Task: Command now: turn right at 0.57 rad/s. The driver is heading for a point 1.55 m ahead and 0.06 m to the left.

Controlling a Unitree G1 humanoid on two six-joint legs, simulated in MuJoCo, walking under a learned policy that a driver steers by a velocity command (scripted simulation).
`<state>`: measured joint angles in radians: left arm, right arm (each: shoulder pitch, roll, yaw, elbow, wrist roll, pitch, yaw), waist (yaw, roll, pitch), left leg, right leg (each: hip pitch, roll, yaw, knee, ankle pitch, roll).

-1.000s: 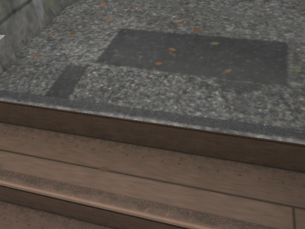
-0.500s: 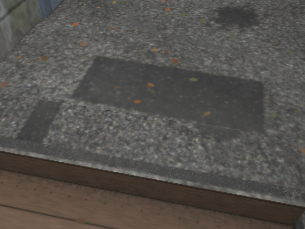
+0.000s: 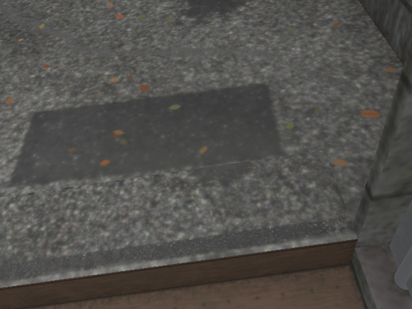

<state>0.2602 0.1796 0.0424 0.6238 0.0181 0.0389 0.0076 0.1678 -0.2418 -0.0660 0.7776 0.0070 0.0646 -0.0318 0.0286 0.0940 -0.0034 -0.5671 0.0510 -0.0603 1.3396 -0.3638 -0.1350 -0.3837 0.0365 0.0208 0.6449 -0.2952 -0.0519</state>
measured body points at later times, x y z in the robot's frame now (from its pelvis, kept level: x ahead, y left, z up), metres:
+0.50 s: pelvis +0.01 +0.05 +0.02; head +0.02 +0.07 +0.47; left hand +0.10 +0.28 -0.13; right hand +0.05 -0.19 -0.12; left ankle +0.01 +0.19 -0.73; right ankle +0.02 -0.09 -0.73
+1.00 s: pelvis +0.02 +0.09 +0.02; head +0.03 +0.09 +0.47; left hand +0.07 +0.33 -0.13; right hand +0.01 -0.15 -0.13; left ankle +0.01 +0.19 -0.73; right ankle +0.02 -0.09 -0.73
